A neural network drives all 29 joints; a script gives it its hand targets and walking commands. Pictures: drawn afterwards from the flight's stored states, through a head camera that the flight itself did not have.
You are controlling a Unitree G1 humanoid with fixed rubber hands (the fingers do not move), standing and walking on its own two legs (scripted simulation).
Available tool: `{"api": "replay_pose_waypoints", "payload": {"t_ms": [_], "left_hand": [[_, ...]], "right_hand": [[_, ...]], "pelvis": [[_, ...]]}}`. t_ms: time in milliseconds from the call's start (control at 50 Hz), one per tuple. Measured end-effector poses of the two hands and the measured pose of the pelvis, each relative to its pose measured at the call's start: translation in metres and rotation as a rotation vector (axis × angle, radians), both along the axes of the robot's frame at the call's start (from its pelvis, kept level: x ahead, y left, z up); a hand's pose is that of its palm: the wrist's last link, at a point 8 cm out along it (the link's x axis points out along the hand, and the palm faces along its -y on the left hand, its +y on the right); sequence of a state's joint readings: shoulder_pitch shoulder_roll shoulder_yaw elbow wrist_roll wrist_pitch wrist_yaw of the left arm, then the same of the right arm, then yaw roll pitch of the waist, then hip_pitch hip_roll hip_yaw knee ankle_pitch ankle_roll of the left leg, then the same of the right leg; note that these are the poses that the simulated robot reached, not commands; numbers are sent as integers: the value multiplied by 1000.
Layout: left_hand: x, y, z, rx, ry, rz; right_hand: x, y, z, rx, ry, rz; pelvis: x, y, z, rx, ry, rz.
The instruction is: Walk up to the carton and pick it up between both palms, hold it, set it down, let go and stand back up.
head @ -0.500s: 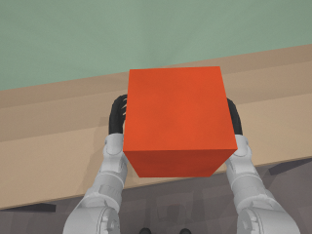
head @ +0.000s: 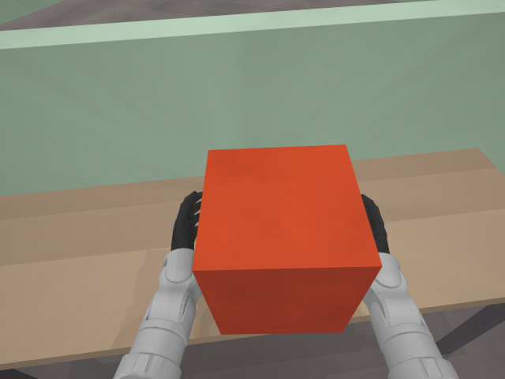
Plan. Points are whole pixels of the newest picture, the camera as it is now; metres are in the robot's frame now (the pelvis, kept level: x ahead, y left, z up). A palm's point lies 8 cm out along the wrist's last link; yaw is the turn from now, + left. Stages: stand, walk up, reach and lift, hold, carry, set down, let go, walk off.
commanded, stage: reach and lift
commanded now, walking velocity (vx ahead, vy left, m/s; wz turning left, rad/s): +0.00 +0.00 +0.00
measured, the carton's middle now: (278, 246) +0.34 -0.02 +0.04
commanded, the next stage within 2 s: hold in 1.62 s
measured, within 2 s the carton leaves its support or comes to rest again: neither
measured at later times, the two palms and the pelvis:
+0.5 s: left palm (157, 228) +0.32 +0.16 +0.12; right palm (366, 236) +0.31 -0.14 +0.10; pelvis -0.05 +0.00 +0.01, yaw +4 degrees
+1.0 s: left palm (140, 221) +0.32 +0.18 +0.14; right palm (358, 221) +0.32 -0.13 +0.13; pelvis -0.03 +0.02 +0.01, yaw +3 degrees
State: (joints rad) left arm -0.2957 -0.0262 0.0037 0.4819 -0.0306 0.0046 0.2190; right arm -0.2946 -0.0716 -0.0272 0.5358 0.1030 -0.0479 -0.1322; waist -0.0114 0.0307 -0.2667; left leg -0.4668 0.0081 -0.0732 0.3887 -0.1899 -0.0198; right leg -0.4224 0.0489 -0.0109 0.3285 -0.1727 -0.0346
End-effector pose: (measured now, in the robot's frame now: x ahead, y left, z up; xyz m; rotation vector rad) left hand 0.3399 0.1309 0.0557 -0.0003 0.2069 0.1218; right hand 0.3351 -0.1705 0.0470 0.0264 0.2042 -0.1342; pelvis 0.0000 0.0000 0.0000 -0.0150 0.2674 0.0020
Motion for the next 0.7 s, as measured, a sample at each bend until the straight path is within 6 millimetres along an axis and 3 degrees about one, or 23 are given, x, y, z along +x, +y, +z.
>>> {"api": "replay_pose_waypoints", "payload": {"t_ms": [120, 200, 320, 420, 600, 700], "left_hand": [[-2, 14, 55, 8, -73, 19], [-5, 26, 69, 9, -45, 31], [-13, 37, 60, 6, 21, 19], [-17, 35, 55, 19, 19, 0], [-12, 20, 70, 35, -12, -47], [-11, 22, 74, 29, -17, -49]], "right_hand": [[7, 15, 59, 8, -67, 22], [7, 27, 76, -34, -30, 36], [-2, 37, 69, -41, 41, 29], [-13, 35, 59, -38, 37, 9], [-25, 21, 59, -23, 5, -40], [-24, 23, 68, -23, -4, -43]], "pelvis": [[-19, -4, 4, -1, -173, 26], [-31, -6, 6, 6, -229, 43], [-45, -5, 6, 3, -241, 74], [-50, 0, 6, -4, -212, 81], [-49, 9, 6, -7, -201, 43], [-44, 10, 6, -7, -216, 24]]}}
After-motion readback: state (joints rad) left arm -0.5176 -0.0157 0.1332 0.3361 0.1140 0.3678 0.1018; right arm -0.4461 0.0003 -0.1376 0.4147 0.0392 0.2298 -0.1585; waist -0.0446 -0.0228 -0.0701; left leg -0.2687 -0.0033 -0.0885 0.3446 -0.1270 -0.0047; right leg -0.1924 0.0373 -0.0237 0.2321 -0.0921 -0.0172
